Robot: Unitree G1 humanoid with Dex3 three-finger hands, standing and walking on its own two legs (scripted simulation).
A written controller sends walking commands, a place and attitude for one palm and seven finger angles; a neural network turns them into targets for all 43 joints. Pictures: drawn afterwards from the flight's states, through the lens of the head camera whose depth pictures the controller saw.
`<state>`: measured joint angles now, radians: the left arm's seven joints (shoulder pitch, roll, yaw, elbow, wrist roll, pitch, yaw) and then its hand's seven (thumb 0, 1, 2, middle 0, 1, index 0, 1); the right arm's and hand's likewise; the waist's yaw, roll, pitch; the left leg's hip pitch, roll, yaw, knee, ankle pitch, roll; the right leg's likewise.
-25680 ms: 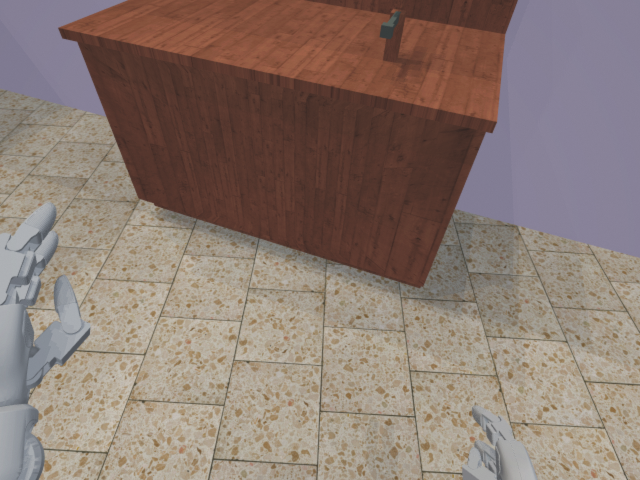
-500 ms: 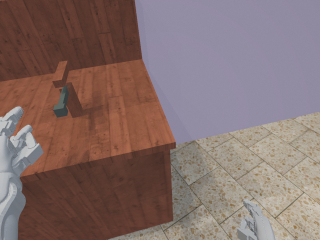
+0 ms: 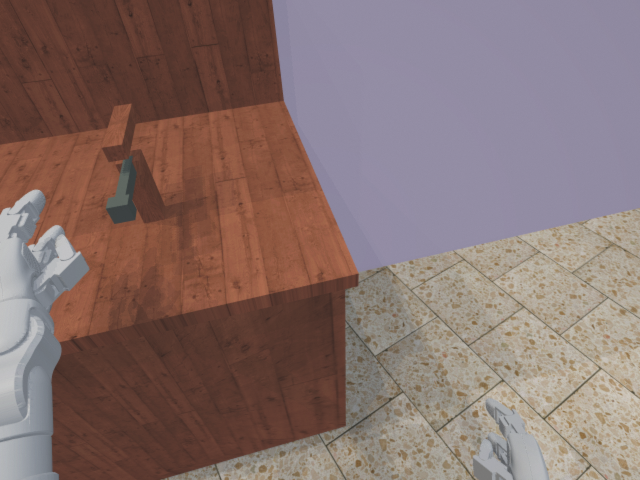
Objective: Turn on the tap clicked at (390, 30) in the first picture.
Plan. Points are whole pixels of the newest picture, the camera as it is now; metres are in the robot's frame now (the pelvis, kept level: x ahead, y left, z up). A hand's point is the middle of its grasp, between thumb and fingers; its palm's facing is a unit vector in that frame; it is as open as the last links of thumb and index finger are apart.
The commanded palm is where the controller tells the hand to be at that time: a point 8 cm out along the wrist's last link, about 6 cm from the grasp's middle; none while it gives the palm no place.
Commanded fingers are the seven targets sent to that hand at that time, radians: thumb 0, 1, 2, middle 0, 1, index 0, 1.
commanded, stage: reach beside the lever's end, fingers flat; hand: left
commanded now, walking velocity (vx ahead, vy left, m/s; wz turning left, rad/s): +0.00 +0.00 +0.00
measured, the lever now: (121, 209) +0.41 +0.32 +0.15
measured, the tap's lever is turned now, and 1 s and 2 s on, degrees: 0 0 1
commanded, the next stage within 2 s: push the lever round in 1.46 s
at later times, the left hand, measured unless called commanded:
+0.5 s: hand (97, 230) +0.35 +0.32 +0.16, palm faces +0.50 -0.86 -0.05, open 7.7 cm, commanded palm +0.30 +0.37 +0.16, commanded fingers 0.00 0.90 0.90 -0.15 -0.16 -0.15 -0.16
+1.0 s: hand (98, 217) +0.39 +0.35 +0.14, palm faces +0.53 -0.84 -0.07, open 7.8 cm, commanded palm +0.33 +0.39 +0.14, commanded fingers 0.00 0.90 0.90 -0.15 -0.15 -0.15 -0.15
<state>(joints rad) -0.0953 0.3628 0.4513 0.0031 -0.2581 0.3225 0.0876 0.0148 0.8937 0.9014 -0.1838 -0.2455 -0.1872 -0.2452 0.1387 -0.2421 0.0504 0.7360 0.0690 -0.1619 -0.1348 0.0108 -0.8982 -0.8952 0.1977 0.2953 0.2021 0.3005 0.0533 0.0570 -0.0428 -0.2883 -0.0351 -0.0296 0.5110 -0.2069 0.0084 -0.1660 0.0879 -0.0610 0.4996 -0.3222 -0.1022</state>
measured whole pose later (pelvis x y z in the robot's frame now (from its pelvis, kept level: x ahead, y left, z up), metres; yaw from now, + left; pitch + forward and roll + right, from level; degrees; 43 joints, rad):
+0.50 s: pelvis -0.01 +0.03 +0.00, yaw +0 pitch +1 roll -1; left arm -0.34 0.38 0.41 0.32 -0.18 0.17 0.13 0.02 0.90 0.90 -0.16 -0.18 -0.16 -0.18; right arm 0.22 -0.26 0.03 0.75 0.05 -0.14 -0.12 0.01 -0.90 -0.90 0.20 0.30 0.20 0.30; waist 0.00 0.05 -0.03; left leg -0.35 -0.05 -0.01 0.51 -0.18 0.05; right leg -0.22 0.07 -0.05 0.50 -0.30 -0.07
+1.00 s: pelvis +0.01 +0.04 +0.00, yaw -1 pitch +4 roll -1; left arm -0.44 0.45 0.49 0.56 -0.14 0.04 0.10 0.02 0.90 0.90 -0.15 -0.15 -0.15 -0.15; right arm 0.30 -0.28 0.00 0.75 0.04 -0.08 -0.09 0.01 -0.90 -0.89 0.20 0.30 0.20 0.30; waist -0.03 0.03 -0.05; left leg -0.39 -0.05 -0.01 0.55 -0.22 0.05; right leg -0.26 0.07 -0.04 0.50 -0.31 -0.06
